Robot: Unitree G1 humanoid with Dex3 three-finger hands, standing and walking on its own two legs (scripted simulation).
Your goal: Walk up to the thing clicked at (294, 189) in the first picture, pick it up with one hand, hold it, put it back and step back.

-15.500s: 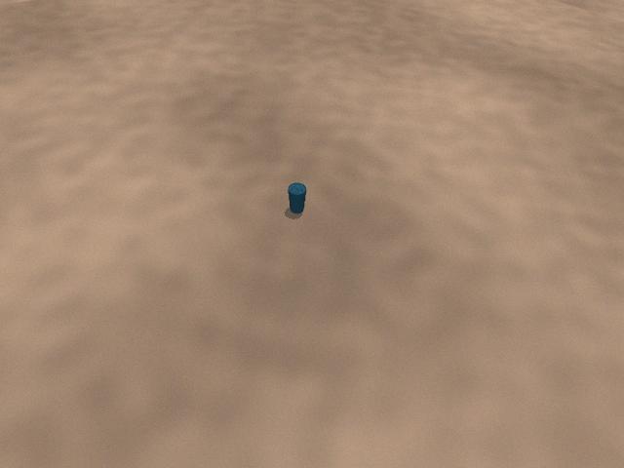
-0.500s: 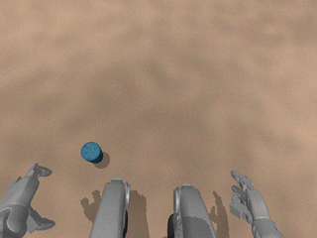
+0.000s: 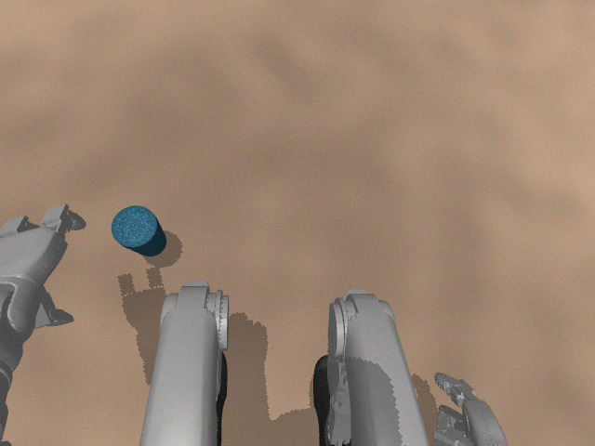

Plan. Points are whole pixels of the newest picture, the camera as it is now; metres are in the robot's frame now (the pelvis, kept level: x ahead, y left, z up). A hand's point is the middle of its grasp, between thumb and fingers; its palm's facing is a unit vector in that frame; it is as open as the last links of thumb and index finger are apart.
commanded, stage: rise first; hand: left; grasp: from above
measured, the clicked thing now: (143, 235) +0.44 +0.30 -0.35
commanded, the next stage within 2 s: approach in 1.02 s
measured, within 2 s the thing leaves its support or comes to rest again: neither
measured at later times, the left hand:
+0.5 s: hand (83, 261) +0.35 +0.33 -0.20, palm faces -0.47 -0.13 -0.87, open 14.3 cm
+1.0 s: hand (97, 254) +0.37 +0.32 -0.23, palm faces -0.45 -0.08 -0.89, open 14.2 cm
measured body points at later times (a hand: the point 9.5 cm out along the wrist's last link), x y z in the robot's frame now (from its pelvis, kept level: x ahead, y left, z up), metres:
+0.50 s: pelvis +0.00 +0.00 -0.04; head +0.21 +0.06 +0.35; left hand +0.38 +0.33 -0.15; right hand +0.13 -0.27 -0.17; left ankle +0.10 +0.13 -0.38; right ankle +0.09 -0.12 -0.38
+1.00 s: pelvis +0.00 +0.00 -0.06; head +0.22 +0.06 +0.33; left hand +0.39 +0.33 -0.17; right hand +0.12 -0.27 -0.19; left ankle +0.10 +0.13 -0.38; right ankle +0.09 -0.12 -0.38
